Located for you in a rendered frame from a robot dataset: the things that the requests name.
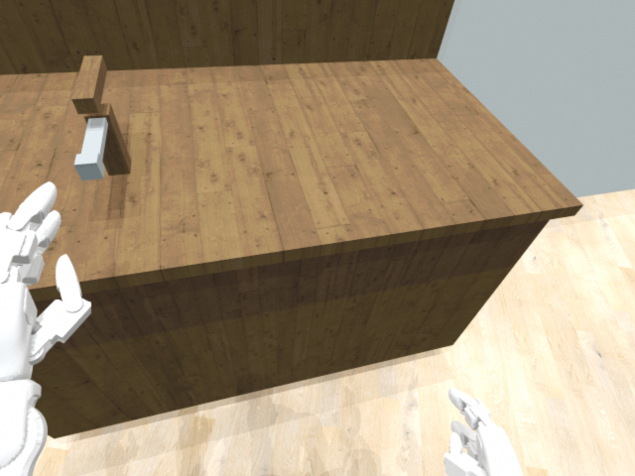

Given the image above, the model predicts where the left robot forearm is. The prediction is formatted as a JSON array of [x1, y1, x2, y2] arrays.
[[0, 380, 48, 476]]

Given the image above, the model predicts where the left robot hand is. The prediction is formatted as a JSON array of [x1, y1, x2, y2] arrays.
[[0, 181, 91, 382]]

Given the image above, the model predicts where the counter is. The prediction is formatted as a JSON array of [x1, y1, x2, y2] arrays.
[[0, 0, 583, 438]]

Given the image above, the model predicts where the right robot hand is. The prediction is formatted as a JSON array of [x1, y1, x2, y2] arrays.
[[444, 388, 523, 476]]

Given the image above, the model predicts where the tap lever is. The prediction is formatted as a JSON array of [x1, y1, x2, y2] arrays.
[[74, 117, 108, 180]]

